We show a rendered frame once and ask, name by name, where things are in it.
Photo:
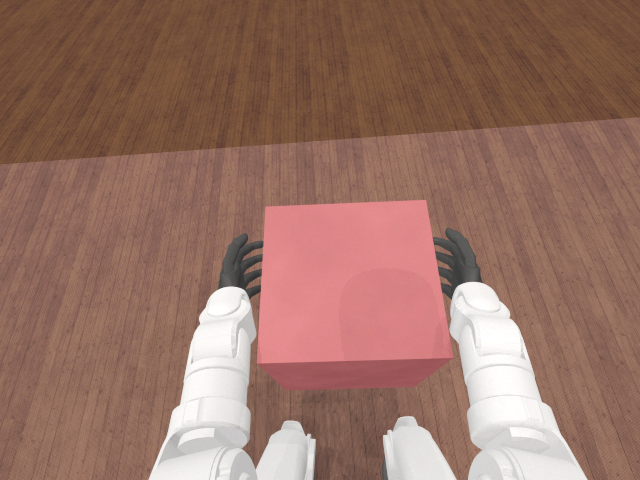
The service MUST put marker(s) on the robot thigh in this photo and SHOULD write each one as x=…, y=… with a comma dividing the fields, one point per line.
x=289, y=455
x=412, y=454

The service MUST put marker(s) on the left robot upper arm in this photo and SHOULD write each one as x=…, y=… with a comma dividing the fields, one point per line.
x=221, y=463

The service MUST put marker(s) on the robot left thigh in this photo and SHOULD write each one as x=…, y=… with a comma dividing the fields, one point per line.
x=289, y=455

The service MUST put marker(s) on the robot left hand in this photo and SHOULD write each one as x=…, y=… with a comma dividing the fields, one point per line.
x=233, y=269

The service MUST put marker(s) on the right robot forearm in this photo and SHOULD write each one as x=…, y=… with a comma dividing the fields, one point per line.
x=505, y=405

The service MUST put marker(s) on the right robot upper arm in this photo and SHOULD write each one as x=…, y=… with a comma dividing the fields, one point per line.
x=505, y=463

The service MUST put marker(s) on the robot right thigh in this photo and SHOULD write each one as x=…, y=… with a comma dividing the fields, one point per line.
x=412, y=454

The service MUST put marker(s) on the carton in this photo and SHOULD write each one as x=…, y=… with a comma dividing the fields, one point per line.
x=351, y=296

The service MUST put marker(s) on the robot right hand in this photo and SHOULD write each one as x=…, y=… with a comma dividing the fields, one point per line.
x=463, y=262

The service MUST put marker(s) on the left robot forearm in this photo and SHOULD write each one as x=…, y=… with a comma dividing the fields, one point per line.
x=213, y=409

